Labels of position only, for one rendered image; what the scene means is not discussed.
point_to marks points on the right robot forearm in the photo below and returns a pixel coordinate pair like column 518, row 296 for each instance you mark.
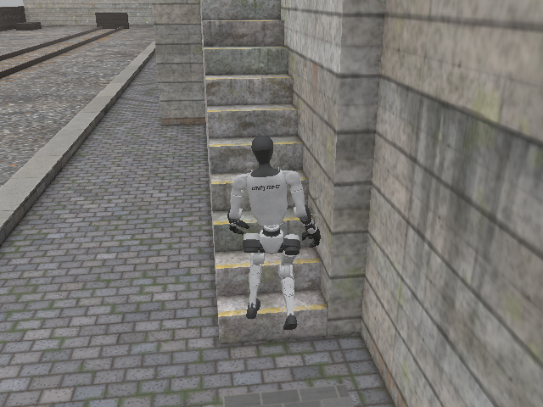
column 308, row 222

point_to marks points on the left robot hand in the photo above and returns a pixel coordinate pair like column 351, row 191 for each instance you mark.
column 236, row 230

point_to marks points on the robot left upper arm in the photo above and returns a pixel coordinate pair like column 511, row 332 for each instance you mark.
column 239, row 183

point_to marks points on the right robot hand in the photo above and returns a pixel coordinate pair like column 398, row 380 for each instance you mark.
column 316, row 236

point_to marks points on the robot left shin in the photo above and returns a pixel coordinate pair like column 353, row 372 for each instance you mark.
column 254, row 280

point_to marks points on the robot right upper arm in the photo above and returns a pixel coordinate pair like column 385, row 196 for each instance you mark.
column 293, row 179

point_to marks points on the left robot forearm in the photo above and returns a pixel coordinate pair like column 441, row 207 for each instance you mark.
column 233, row 222

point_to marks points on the robot right thigh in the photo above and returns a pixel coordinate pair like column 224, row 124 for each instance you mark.
column 291, row 247

